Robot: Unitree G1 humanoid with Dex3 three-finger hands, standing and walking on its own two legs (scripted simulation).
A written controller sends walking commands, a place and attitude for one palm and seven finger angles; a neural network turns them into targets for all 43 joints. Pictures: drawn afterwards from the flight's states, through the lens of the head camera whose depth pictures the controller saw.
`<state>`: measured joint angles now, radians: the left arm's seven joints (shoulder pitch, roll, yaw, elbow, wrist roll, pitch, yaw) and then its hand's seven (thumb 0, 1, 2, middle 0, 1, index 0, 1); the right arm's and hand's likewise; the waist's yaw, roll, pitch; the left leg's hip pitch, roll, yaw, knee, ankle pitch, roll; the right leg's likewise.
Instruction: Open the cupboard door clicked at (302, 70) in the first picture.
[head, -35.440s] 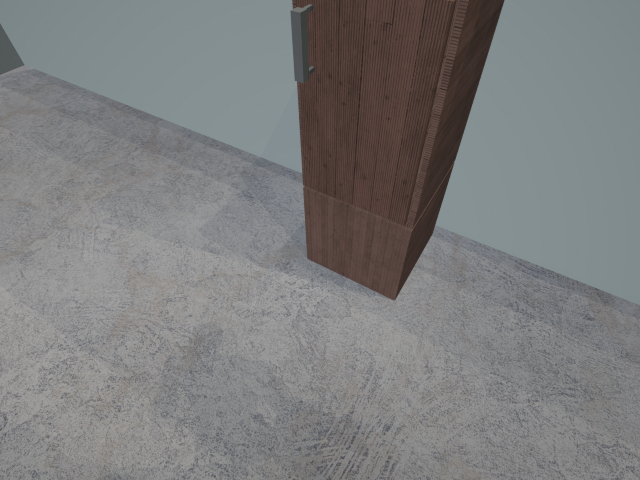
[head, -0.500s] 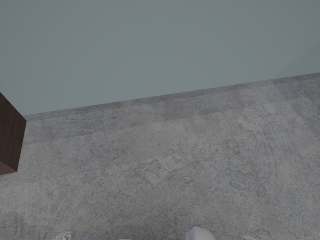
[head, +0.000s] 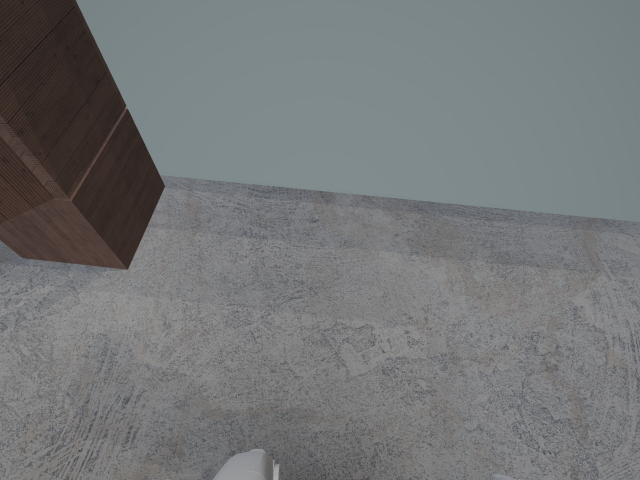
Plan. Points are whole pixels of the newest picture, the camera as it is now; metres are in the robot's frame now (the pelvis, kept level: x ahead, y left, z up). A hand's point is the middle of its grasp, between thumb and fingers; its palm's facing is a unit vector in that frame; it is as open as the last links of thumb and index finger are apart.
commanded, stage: turn to face it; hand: left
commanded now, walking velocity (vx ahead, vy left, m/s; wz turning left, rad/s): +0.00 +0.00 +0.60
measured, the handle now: out of the picture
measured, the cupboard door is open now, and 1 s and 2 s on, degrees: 45 45 45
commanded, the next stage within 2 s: take the last steps up to it in 1.14 s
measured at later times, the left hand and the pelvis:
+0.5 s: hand out of the picture +0.11 +0.23 -0.15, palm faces +0.24 -0.94 -0.25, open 7.4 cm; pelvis +0.03 +0.00 +0.00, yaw +15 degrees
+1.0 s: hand out of the picture -0.06 +0.18 -0.19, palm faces +0.58 -0.79 -0.23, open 7.3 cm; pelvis +0.03 +0.00 -0.01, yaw +34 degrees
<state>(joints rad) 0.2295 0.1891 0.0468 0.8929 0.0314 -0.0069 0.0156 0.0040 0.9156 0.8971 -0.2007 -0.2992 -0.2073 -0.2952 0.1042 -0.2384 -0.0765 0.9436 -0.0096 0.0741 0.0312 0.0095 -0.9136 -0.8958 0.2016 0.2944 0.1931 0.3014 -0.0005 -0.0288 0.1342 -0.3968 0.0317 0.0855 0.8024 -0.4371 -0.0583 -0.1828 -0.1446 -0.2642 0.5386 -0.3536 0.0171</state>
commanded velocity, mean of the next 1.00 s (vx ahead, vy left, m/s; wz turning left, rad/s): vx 0.00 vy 0.00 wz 0.53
